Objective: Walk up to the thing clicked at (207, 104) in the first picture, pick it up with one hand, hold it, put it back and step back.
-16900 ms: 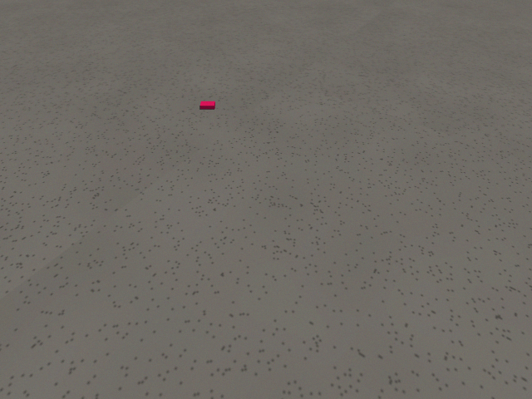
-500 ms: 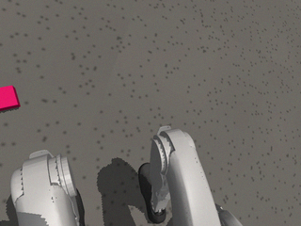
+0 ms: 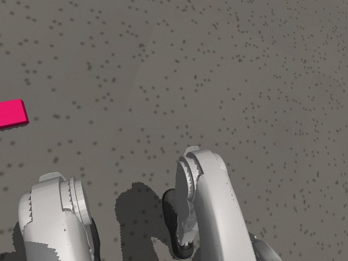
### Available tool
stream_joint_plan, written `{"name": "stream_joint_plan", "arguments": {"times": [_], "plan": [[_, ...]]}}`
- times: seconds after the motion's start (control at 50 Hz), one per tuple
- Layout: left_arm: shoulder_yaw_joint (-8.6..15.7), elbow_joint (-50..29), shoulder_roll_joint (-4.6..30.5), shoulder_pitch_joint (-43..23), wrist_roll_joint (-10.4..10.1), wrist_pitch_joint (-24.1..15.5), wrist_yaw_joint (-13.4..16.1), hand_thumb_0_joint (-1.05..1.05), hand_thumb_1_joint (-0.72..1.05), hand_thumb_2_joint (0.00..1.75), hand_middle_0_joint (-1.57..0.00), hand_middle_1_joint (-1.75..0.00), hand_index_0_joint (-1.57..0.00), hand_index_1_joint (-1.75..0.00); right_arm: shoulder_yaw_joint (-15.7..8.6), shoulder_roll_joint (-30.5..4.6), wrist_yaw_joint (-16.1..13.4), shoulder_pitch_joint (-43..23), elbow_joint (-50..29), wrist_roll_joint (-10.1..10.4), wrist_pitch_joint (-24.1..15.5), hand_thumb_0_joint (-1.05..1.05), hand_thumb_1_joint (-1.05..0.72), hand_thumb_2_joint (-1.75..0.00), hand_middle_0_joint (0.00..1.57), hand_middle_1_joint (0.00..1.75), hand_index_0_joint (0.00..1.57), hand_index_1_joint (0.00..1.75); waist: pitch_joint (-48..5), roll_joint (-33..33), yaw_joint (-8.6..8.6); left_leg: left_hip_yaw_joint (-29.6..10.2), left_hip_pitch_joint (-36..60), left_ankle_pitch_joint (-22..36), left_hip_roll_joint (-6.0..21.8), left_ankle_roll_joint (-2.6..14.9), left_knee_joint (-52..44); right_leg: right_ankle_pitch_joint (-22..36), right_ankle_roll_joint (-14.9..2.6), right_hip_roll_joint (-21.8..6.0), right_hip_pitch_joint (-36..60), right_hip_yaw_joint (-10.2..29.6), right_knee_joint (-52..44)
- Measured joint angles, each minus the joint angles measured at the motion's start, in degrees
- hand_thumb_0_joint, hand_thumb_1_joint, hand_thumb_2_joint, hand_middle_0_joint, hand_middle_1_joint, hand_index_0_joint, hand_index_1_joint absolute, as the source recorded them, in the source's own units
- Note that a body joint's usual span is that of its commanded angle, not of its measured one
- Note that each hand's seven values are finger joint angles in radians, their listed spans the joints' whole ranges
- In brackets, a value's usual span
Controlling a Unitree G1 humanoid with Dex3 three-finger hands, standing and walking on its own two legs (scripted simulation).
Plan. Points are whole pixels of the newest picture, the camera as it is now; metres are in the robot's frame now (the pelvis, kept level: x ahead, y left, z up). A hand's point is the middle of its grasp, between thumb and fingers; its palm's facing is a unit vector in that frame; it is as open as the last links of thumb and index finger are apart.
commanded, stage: rise first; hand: left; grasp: from above
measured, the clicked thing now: (2, 115) +0.48 +0.34 -0.30
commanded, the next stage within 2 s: approach in 0.42 s
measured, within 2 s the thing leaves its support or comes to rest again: neither
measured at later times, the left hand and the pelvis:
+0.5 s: hand out of the picture +0.43 +0.37 -0.17, palm faces -0.44 -0.13 -0.89, open 13.6 cm; pelvis +0.00 +0.00 +0.00, yaw +0 degrees
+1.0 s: hand out of the picture +0.49 +0.31 -0.16, palm faces -0.38 -0.10 -0.92, open 13.9 cm; pelvis +0.00 +0.00 +0.00, yaw +0 degrees
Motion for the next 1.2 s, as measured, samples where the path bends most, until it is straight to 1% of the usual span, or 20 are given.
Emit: {"name": "stream_joint_plan", "arguments": {"times": [0.12, 0.22, 0.4, 0.5, 0.58, 0.62, 0.72, 0.76, 0.82, 0.88, 0.94, 0.98, 1.02, 1.08, 1.14, 1.2], "plan": [[0.03, 0.49, 0.15, -0.68, -0.19, -0.11, -0.66, 0.00, -0.49, 0.98, -0.14, -0.96, -0.13, -0.98, 0.14, -0.23, -0.10, -0.14, -0.06, 0.06, 0.43, 0.00, -0.90, -0.90, 0.21, 0.30, 0.21, 0.30, -0.24, 0.34, -0.09, -0.17, -0.05, 0.26, -0.03, -0.01, -0.16, 0.30, 0.03, 0.03, 0.00, -0.17, -0.26], [-0.71, 1.24, 0.23, -1.32, -0.02, -0.24, -0.98, 0.00, -0.49, 0.97, -0.14, -0.96, -0.14, -0.98, 0.24, -0.18, -0.31, 0.16, -0.06, 0.08, 0.75, 0.00, -0.90, -0.89, 0.20, 0.30, 0.21, 0.30, -0.43, 0.31, -0.29, -0.10, 0.02, 0.40, -0.10, -0.03, -0.32, 0.36, -0.10, -0.03, 0.09, -0.13, -0.37], [-0.46, 1.52, 0.12, -1.01, 0.59, -0.73, -0.47, 0.00, -0.46, 0.96, -0.16, -0.94, -0.15, -0.96, 0.59, -0.18, -0.49, 0.68, -0.01, 0.07, 0.93, 0.00, -0.90, -0.89, 0.21, 0.30, 0.21, 0.30, -0.46, 0.22, -0.48, -0.11, 0.15, 0.58, -0.26, -0.21, -0.44, 0.42, -0.19, -0.13, 0.17, -0.13, -0.33], [-0.21, 1.55, 0.26, -0.93, 0.57, -0.47, -0.34, 0.00, -0.45, 0.94, -0.18, -0.92, -0.17, -0.94, 0.50, -0.13, -0.61, 0.60, 0.11, -0.06, 0.67, 0.00, -0.90, -0.89, 0.21, 0.30, 0.21, 0.30, -0.30, 0.26, -0.52, -0.08, 0.09, 0.79, -0.23, -0.14, -0.42, 0.68, -0.12, -0.07, 0.09, -0.10, -0.35], [-0.67, 1.59, 0.26, -1.10, 0.22, -0.13, -0.60, 0.00, -0.45, 0.95, -0.19, -0.91, -0.17, -0.94, 0.42, -0.13, -0.55, 0.74, 0.06, 0.01, 0.33, 0.00, -0.90, -0.89, 0.21, 0.30, 0.21, 0.30, -0.21, 0.27, -0.55, 0.03, 0.00, 0.98, -0.26, -0.06, -0.41, 0.81, -0.10, -0.07, 0.03, 0.00, -0.31], [-1.19, 1.31, 0.00, -1.05, 0.03, 0.00, -0.76, 0.00, -0.46, 0.95, -0.18, -0.92, -0.16, -0.94, 0.33, -0.07, -0.54, 0.90, 0.13, 0.07, 0.26, 0.00, -0.90, -0.89, 0.21, 0.30, 0.21, 0.30, -0.39, 0.29, -0.47, 0.08, -0.08, 1.02, -0.27, -0.04, -0.46, 0.83, -0.13, -0.08, -0.05, 0.03, -0.35], [-4.27, 1.21, -1.25, -2.33, -0.02, 0.02, -1.00, 0.00, -0.48, 0.97, -0.16, -0.94, -0.14, -0.96, 0.33, 0.13, -0.70, 1.24, 0.39, 0.45, 0.09, 0.00, -0.90, -0.89, 0.21, 0.30, 0.21, 0.30, -1.01, 0.18, -0.49, 0.34, -0.24, 1.01, -0.29, -0.02, -0.76, 0.74, -0.13, -0.15, -0.28, 0.24, -0.49], [-5.19, 1.62, -1.77, -3.48, 0.26, 0.11, -0.46, 0.00, -0.49, 0.98, -0.15, -0.94, -0.14, -0.97, 0.54, 0.18, -0.83, 1.25, 0.37, 0.46, -0.15, 0.00, -0.90, -0.89, 0.21, 0.30, 0.21, 0.30, -1.19, 0.06, -0.83, 0.36, -0.28, 0.98, -0.28, -0.02, -0.82, 0.72, -0.08, -0.14, -0.33, 0.25, -0.55], [-6.32, 3.27, -2.45, -6.04, 0.91, 0.91, 0.70, 0.00, -0.50, 0.98, -0.14, -0.95, -0.13, -0.98, 0.89, 0.26, -0.97, 1.26, 0.09, 0.46, -0.77, 0.00, -0.90, -0.89, 0.21, 0.30, 0.21, 0.30, -1.16, -0.21, -1.91, 0.42, -0.26, 0.94, -0.25, -0.06, -0.87, 0.73, -0.19, -0.11, -0.39, 0.29, -0.57], [-5.47, 4.76, -2.72, -8.12, 1.94, 2.17, 2.19, 0.00, -0.50, 0.99, -0.15, -0.95, -0.13, -0.98, 1.36, 0.11, -1.01, 1.47, -0.69, 0.39, -1.28, 0.00, -0.90, -0.89, 0.21, 0.30, 0.21, 0.30, -1.07, -0.02, -3.37, 0.23, -0.45, 0.93, -0.21, -0.14, -0.89, 0.84, -0.34, -0.04, -0.59, 0.13, -0.69], [-4.64, 6.44, -2.54, -9.79, 2.28, 4.30, 3.21, 0.00, -0.50, 0.99, -0.15, -0.94, -0.13, -0.97, 1.95, -0.29, -0.90, 1.93, -1.53, 0.37, -1.47, 0.00, -0.90, -0.89, 0.21, 0.30, 0.21, 0.30, -0.93, 0.49, -4.82, 0.15, -0.72, 0.90, -0.08, -0.13, -0.91, 0.98, -0.35, 0.10, -0.97, 0.06, -0.77], [-3.80, 6.93, -2.31, -10.38, 1.89, 5.80, 3.32, 0.00, -0.50, 0.99, -0.15, -0.94, -0.14, -0.97, 2.34, -0.61, -0.86, 2.39, -2.04, 0.50, -1.45, 0.00, -0.90, -0.89, 0.21, 0.30, 0.21, 0.30, -0.68, 0.93, -5.51, 0.13, -0.84, 0.89, 0.05, -0.13, -0.95, 1.12, -0.27, 0.23, -1.22, 0.06, -0.85], [-3.50, 7.15, -2.06, -10.56, 1.10, 7.25, 2.89, 0.00, -0.50, 0.98, -0.16, -0.93, -0.14, -0.96, 2.69, -0.84, -0.80, 2.82, -2.28, 0.78, -1.29, 0.00, -0.90, -0.89, 0.21, 0.30, 0.21, 0.30, -0.33, 1.27, -5.91, 0.17, -0.72, 0.81, 0.29, -0.12, -1.03, 1.27, -0.16, 0.43, -1.35, 0.13, -0.93], [-3.37, 7.16, -1.60, -9.83, -0.85, 8.58, 1.17, 0.00, -0.49, 0.98, -0.17, -0.92, -0.14, -0.95, 3.24, -1.14, -0.66, 3.25, -2.35, 1.34, -0.88, 0.00, -0.90, -0.89, 0.21, 0.30, 0.21, 0.30, 0.37, 1.75, -6.03, 0.13, -0.41, 0.73, 0.59, -0.08, -1.10, 1.52, -0.01, 0.72, -1.31, 0.12, -1.08], [-2.93, 6.03, -1.10, -7.63, -2.61, 8.42, -1.28, 0.00, -0.49, 0.97, -0.17, -0.91, -0.15, -0.94, 3.61, -1.22, -0.65, 3.49, -2.32, 1.78, -0.44, 0.00, -0.90, -0.89, 0.21, 0.30, 0.21, 0.30, 1.23, 1.93, -5.72, 0.09, 0.11, 0.72, 0.76, -0.13, -1.18, 1.71, -0.05, 0.88, -0.98, 0.10, -1.17], [-2.20, 4.50, -0.55, -5.15, -3.79, 6.85, -3.33, 0.00, -0.48, 0.96, -0.17, -0.91, -0.16, -0.93, 3.96, -1.28, -0.71, 3.60, -2.48, 1.79, -0.03, 0.00, -0.89, -0.89, 0.21, 0.30, 0.21, 0.30, 1.99, 1.75, -4.96, -0.06, 0.53, 0.85, 0.69, -0.24, -1.16, 1.82, -0.13, 0.85, -0.54, -0.03, -1.16]]}}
